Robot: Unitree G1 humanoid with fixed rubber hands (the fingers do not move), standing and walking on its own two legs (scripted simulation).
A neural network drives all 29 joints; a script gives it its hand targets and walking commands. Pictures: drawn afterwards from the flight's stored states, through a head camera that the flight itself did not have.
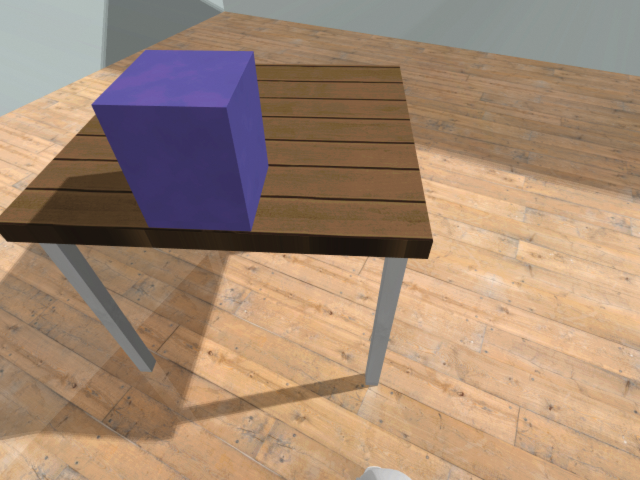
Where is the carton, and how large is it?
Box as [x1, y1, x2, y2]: [91, 50, 268, 230]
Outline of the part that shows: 145,50 91,104 148,226 250,230 268,166 253,51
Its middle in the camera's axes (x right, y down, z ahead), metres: -0.22 -0.19 +0.71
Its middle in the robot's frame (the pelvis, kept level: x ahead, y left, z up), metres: +0.70 +0.16 +0.09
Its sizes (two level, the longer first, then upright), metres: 0.210 0.200 0.250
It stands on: a table, 0.71 m high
